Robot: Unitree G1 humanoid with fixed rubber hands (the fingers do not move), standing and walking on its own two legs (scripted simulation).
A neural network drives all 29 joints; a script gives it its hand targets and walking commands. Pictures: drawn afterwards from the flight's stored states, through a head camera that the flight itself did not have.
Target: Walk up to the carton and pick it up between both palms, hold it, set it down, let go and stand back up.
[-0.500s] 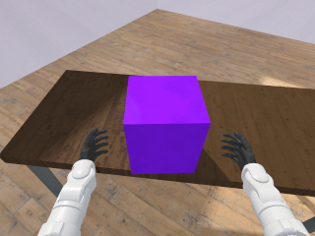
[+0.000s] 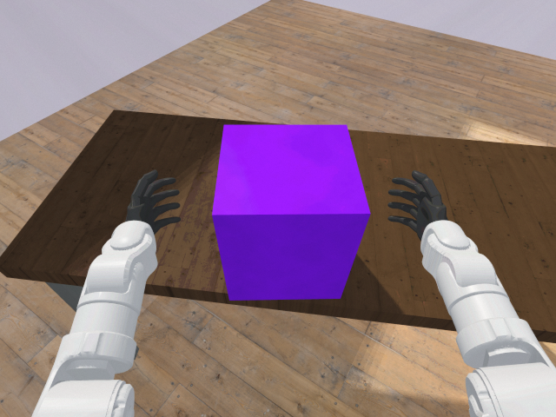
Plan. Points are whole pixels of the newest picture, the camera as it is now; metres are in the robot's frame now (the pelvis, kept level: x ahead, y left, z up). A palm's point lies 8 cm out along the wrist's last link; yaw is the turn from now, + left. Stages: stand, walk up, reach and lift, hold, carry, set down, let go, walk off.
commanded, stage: reach and lift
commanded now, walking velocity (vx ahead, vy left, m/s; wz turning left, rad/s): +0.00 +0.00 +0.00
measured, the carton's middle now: (285, 216) +0.46 +0.04 +0.01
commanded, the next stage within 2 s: none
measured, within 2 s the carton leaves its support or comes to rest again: neither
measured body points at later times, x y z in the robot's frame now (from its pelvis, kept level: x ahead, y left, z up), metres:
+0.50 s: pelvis +0.00 +0.00 +0.00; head +0.02 +0.00 +0.45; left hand +0.43 +0.24 +0.17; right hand +0.46 -0.17 +0.15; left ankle +0.00 +0.11 -0.75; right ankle +0.00 -0.10 -0.75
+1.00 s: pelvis -0.01 +0.00 -0.01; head +0.04 +0.01 +0.44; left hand +0.45 +0.25 +0.15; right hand +0.48 -0.16 +0.15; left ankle +0.00 +0.12 -0.75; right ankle +0.00 -0.10 -0.75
